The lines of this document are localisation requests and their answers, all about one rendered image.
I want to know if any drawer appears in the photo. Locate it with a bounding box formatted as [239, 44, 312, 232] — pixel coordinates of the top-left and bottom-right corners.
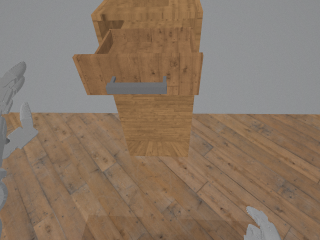
[72, 27, 204, 95]

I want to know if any cabinet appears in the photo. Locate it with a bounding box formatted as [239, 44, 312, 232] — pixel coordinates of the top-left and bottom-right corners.
[91, 0, 203, 157]

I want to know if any robot right hand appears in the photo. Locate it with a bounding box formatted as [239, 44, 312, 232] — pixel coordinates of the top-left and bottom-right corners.
[243, 206, 282, 240]

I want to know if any robot left hand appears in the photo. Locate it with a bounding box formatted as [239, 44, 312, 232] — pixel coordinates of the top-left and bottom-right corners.
[0, 61, 39, 168]

